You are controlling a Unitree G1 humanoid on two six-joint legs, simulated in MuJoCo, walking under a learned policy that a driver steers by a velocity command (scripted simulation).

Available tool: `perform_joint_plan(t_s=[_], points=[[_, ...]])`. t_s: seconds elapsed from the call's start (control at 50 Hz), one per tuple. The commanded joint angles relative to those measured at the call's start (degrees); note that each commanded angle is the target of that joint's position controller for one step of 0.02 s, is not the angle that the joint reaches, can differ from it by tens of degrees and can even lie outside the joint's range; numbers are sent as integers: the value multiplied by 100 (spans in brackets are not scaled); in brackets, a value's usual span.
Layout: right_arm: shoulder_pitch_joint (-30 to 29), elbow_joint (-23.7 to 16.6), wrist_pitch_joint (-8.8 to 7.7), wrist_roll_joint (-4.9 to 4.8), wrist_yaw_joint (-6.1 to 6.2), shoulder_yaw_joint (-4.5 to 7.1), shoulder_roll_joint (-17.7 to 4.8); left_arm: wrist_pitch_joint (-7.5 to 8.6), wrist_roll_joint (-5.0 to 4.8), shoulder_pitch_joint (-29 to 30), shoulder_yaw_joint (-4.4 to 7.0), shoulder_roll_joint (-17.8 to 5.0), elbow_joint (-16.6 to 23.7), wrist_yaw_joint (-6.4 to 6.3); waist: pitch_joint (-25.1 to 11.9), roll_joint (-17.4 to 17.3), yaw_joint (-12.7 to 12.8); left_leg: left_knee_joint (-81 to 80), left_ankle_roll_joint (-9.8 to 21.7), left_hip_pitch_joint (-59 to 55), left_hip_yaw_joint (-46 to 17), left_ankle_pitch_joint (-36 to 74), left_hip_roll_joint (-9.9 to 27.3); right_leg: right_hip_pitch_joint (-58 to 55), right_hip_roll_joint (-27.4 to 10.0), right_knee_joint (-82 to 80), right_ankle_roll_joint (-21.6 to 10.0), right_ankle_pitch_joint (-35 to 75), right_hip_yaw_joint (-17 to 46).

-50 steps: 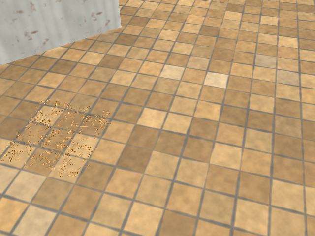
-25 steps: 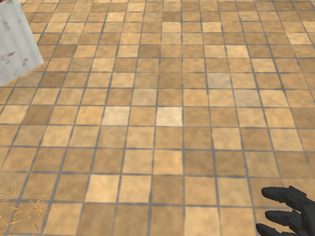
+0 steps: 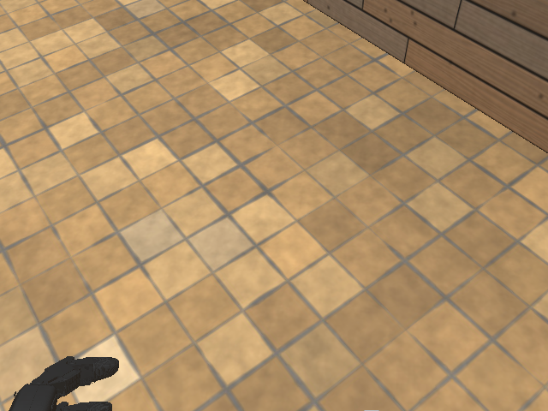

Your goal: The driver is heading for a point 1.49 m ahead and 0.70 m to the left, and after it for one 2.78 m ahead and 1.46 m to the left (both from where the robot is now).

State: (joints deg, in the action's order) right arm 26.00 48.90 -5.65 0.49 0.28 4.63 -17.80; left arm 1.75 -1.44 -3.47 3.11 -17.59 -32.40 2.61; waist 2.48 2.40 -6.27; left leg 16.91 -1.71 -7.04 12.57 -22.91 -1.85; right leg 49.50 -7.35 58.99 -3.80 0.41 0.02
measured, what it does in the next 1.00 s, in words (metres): walks ahead, turning left: right foot, then left foot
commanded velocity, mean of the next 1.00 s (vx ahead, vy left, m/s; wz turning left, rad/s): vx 0.19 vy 0.00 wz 0.56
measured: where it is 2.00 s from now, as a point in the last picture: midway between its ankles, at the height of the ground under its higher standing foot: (168, 391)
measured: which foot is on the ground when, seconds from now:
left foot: down 0.00-0.12, up 0.14-0.58, down 0.60-1.00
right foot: up 0.00-0.08, down 0.10-0.60, up 0.62-1.00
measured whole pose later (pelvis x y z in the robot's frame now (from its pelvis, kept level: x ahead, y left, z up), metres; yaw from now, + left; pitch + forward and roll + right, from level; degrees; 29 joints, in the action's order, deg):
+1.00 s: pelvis +0.31 +0.04 +0.02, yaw +38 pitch +4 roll -2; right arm 9.2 31.0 3.0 -0.8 2.4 5.8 -19.5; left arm 0.8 -0.3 -1.2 4.7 -17.0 -43.7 -0.4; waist 2.0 -0.4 -0.6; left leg 29.7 2.2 21.5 -14.6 -10.6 -7.4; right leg 26.8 4.3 39.8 3.1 -17.1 8.3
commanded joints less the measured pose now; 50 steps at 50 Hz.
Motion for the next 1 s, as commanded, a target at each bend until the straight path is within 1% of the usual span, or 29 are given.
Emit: perform_joint_plan(t_s=[0.02, 0.04, 0.06, 0.08, 0.1, 0.12, 0.14, 0.16, 0.18, 0.2, 0.22, 0.26, 0.32, 0.36, 0.44, 0.52, 0.58, 0.6, 0.62, 0.64, 0.66, 0.68, 0.7, 0.72, 0.74, 0.78, 0.84, 0.94, 1.0], points=[[-408, -393, -100, -52, 65, 42, -855, 221, 76, 636, -75, 99, 507, 203, 615, -120, 273, -403, 483, 1464, -280, 5324, 1300, -1660, 594, -1480, -148, 641, -643], [-226, -297, -84, -110, 81, 62, -1071, 271, 67, 520, -29, 33, 523, 240, 389, -410, 390, -175, 553, 1217, -342, 6463, 1426, -2128, 896, -1680, -224, 430, -734], [-204, -249, -49, -167, 95, 87, -1268, 294, 67, 134, 58, -122, 472, 236, 116, -725, 689, 309, 650, 920, -404, 7421, 1564, -2580, 1124, -1860, -361, 53, -691], [-307, -223, 3, -186, 91, 78, -1330, 280, 63, -761, 223, -437, 261, 177, -351, -881, 1243, 1253, 683, 820, -469, 7727, 1603, -3478, 1216, -2186, -566, -5, -495], [-611, -249, 22, -240, 83, 28, -1246, 243, 113, -1638, 352, -680, 17, 64, -663, -844, 1859, 2442, 562, 1254, -364, 7294, 1436, -4690, 1021, -3081, -762, 993, -228], [-434, -421, 10, -93, 72, -112, -694, 201, 282, -2074, 388, -1149, -176, -81, -1361, 195, 1669, 4888, 299, 2536, -450, 1998, 635, -6430, -224, -2465, -981, 3786, 1003], [997, -224, -74, -203, -63, -383, -67, 300, 607, -1882, 209, -1165, 66, -89, -3283, 1180, 1018, 7103, 181, 3886, -2151, -1726, -169, -8152, -2305, -2094, -2304, 5589, 3564], [337, -109, -72, -332, -69, -133, -986, 250, 535, -2047, 240, -846, -1, -65, -3774, 94, 1554, 7057, 179, 3530, -2726, -1314, 51, -7288, -1823, -2732, -2009, 4812, 3109], [-243, -416, 1, -460, -36, -114, -833, 283, 398, -1639, 195, -799, -140, -33, -2538, 48, 1229, 6567, 100, 3960, -2375, -984, 317, -6396, -1623, -3029, -1713, 3930, 2294], [-503, -454, 88, -354, 52, -164, -575, 332, 231, -1221, 143, -577, -274, -34, -1633, -374, 914, 6023, -18, 4159, -2030, -647, 620, -5416, -1303, -3357, -1416, 3186, 1812], [-406, -352, 236, -277, 87, -123, -534, 359, 214, -900, 68, -315, -280, -45, -1204, -177, 690, 5865, -110, 3952, -1917, -431, 774, -4636, -1154, -3631, -1309, 2731, 1350], [-11, -250, 529, -251, 113, -63, -374, 387, 330, -431, 82, -264, -287, -48, -946, 70, 327, 5824, -284, 3148, -1738, -133, 878, -3343, -1020, -4216, -1248, 2123, 666], [-259, -480, 724, -220, 202, -2, -256, 391, 381, -25, 105, -290, -392, -188, -666, 270, 198, 5451, -438, 3428, -1608, 248, 971, -2894, -975, -4563, -1203, 1587, -146], [-543, -639, 762, -175, 193, 19, -261, 323, 373, -18, 135, -331, -469, -323, -654, 271, 265, 4928, -435, 3661, -1545, 796, 1074, -3120, -937, -4597, -1142, 964, -473], [-1061, -903, 788, -122, 3, 7, -211, 113, 286, 57, 196, -489, -538, -483, -662, 215, 459, 3711, -270, 3522, -1217, 1497, 1044, -3536, -1020, -4474, -1042, 280, -905], [-1390, -1223, 910, -149, -175, 100, -399, -46, 108, 4, 294, -673, -632, -416, -570, 340, 569, 2956, 13, 3497, -886, 909, 920, -4182, -1380, -4079, -823, 159, -941], [-1129, -1293, 924, -134, -190, 188, -407, -129, -73, 76, 335, -638, -739, -357, -604, 148, 346, 1810, 409, 2864, -589, 1133, 605, -4331, -1316, -3101, -283, 347, -1227], [-773, -1218, 883, -77, -112, 331, -731, -162, -69, -240, 324, -475, -870, -329, -572, -517, 274, 1160, 694, 2279, -995, 2396, 523, -3976, -863, -2038, 89, -126, -1452], [-578, -1297, 825, -51, 12, 572, -1639, -157, 169, -182, 286, -337, -630, -331, -360, -2329, 407, 764, 1400, 1464, -3098, 5311, 1627, -2271, 43, -130, 638, -2590, -1667], [-575, -1453, 645, 141, -50, 507, -1732, -145, 308, 248, 238, -275, -342, -352, -909, -2291, 443, 535, 2380, 920, -4757, 4978, 2152, -969, 863, 1191, 856, -4137, -437], [-581, -1491, 476, 123, -155, 479, -1547, -132, 231, 433, 270, -445, -369, -356, -1253, -1379, 268, 365, 2328, 701, -4521, 4440, 2161, -715, 836, 1605, 723, -3908, 269], [-738, -1502, 389, -1, -144, 456, -1421, -94, 144, 545, 264, -386, -349, -382, -1142, -976, 381, 382, 2049, 678, -4161, 3966, 1902, -571, 795, 1491, 564, -3376, 465], [-1051, -1557, 407, -164, -86, 404, -1190, -76, 177, 488, 277, -394, -443, -432, -1006, -642, 546, 437, 1753, 809, -3816, 3645, 1671, -527, 683, 1179, 522, -2899, 565], [-1377, -1668, 480, -237, 6, 334, -972, -68, 221, 484, 309, -486, -460, -471, -999, -691, 672, 438, 1584, 1071, -3606, 3470, 1536, -715, 628, 832, 506, -2558, 650], [-1506, -1782, 544, -213, 84, 296, -867, -62, 218, 494, 316, -480, -475, -454, -1086, -804, 734, 443, 1495, 1237, -3504, 3524, 1402, -993, 692, 637, 521, -2354, 647], [-1465, -1883, 616, -144, 178, 322, -901, -51, 174, 476, 264, -301, -558, -420, -1239, -745, 711, 512, 1409, 1183, -3429, 3671, 1224, -1209, 899, 4, 606, -2087, 641], [-1377, -1964, 687, -167, 269, 393, -1054, -53, 124, 558, 207, -181, -620, -397, -1262, -805, 628, 558, 1363, 1213, -3648, 3181, 1107, -1410, 1094, -907, 738, -1897, 744], [-1557, -2156, 803, -142, 252, 401, -1068, -47, 100, 487, 252, -327, -711, -324, -1025, -1170, 545, 524, 1221, 1786, -4146, 2086, 878, -1997, 1244, -1738, 734, -1720, 816], [-1693, -2231, 823, -112, 202, 336, -981, 19, 118, 234, 279, -457, -791, -265, -1141, -1354, 499, 791, 1181, 1741, -4214, 2433, 875, -2457, 1103, -2193, 636, -1745, 724]])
